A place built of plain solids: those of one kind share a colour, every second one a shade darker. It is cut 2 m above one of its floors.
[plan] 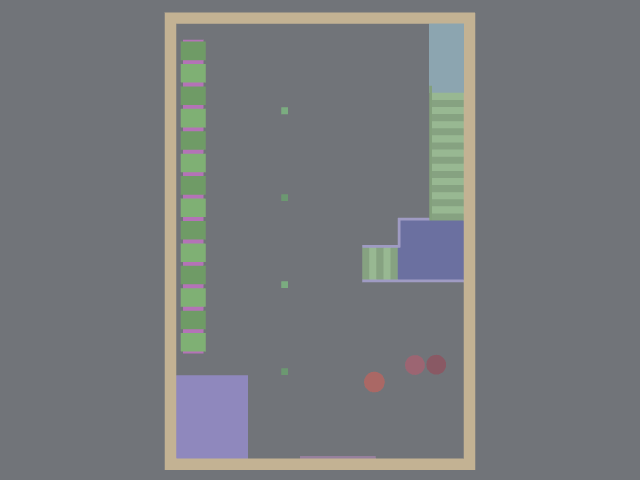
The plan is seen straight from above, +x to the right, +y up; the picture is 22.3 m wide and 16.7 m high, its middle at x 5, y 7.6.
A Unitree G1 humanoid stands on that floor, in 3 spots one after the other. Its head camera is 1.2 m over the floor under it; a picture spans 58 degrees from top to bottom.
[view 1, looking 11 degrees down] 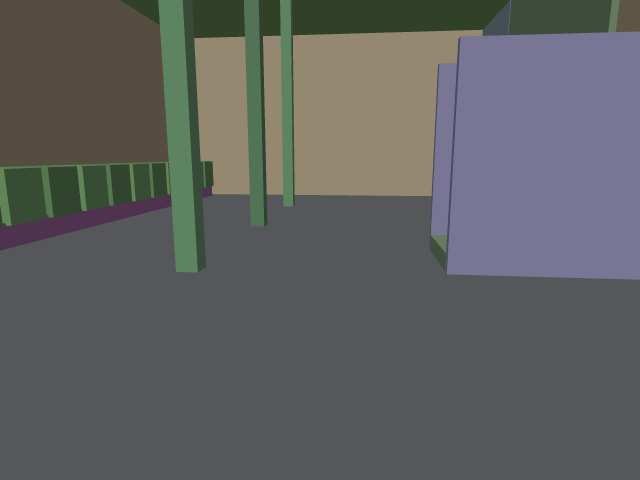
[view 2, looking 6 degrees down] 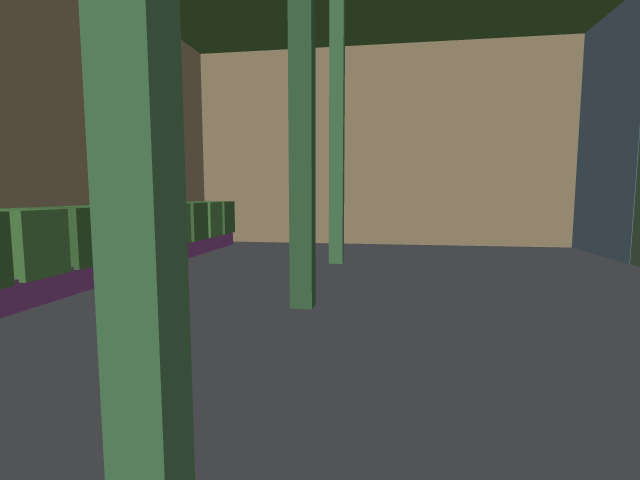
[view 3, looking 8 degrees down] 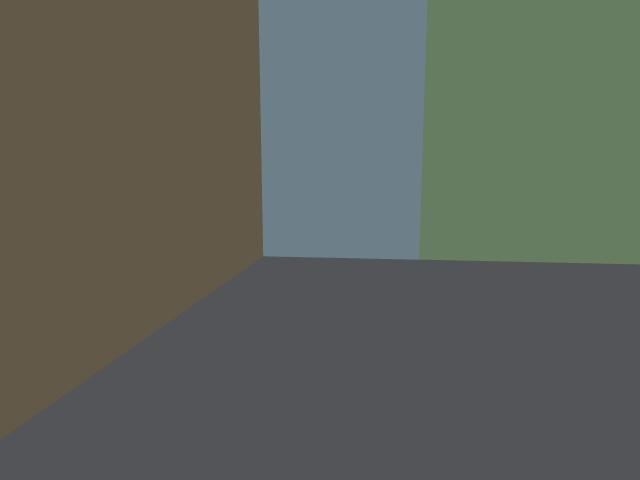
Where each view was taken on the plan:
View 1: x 5.62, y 1.70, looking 96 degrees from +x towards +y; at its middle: ground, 6.29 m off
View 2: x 4.67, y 4.58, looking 99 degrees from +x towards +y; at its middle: wall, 10.74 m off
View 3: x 2.25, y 13.42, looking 7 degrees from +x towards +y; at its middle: stair_head_landing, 6.66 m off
